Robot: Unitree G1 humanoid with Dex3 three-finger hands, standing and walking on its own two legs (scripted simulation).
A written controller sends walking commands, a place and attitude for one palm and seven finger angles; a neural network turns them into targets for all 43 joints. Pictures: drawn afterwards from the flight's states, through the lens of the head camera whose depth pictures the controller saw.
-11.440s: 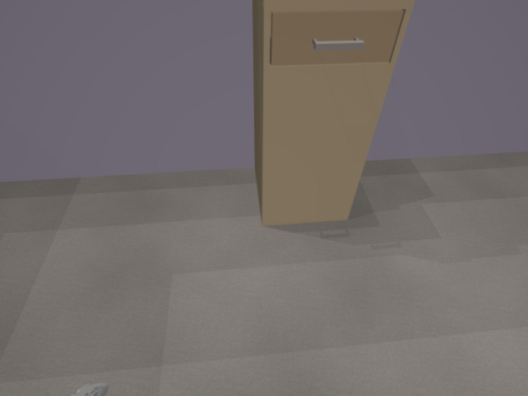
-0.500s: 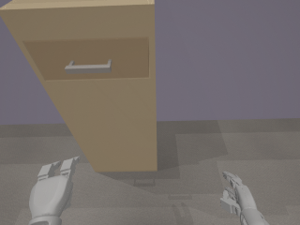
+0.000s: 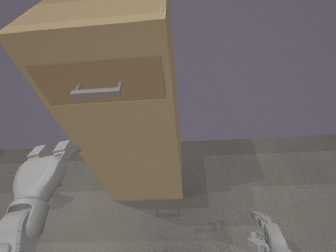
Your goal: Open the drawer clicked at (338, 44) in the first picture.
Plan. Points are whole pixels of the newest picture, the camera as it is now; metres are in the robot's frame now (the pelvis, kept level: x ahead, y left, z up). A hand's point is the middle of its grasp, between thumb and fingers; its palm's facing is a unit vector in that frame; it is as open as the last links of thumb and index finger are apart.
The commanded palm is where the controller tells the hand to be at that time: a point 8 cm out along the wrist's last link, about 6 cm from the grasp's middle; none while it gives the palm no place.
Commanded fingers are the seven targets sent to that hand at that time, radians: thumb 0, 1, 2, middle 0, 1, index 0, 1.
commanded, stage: raise the hand with hooked fingers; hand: left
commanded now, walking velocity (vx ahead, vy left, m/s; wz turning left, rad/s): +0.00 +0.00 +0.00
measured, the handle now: (97, 89) +0.52 +0.27 +0.13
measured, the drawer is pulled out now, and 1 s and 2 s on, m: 0.00 0.00 0.00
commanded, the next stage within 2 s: move the hooked fingers above the handle in 1.14 s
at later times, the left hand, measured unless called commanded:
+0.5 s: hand (31, 128) +0.28 +0.29 +0.21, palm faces +0.22 -0.05 -0.97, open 13.7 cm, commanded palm +0.24 +0.29 +0.27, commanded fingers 0.00 -0.50 0.30 -0.30 -1.20 -0.30 -1.20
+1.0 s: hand (28, 128) +0.26 +0.27 +0.23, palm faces +0.21 -0.04 -0.98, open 13.8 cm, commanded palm +0.22 +0.28 +0.29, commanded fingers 0.00 -0.50 0.30 -0.30 -1.20 -0.30 -1.20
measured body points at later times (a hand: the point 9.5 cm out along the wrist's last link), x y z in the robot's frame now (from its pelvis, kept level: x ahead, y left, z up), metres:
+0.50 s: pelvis -0.02 +0.04 +0.01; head -0.02 +0.00 +0.46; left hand +0.27 +0.29 +0.26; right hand +0.22 -0.14 -0.08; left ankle +0.03 +0.14 -0.73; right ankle -0.06 -0.08 -0.73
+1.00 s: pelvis -0.05 +0.03 +0.01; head -0.05 -0.01 +0.46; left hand +0.25 +0.27 +0.28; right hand +0.16 -0.17 -0.09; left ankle +0.03 +0.14 -0.73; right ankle -0.06 -0.08 -0.73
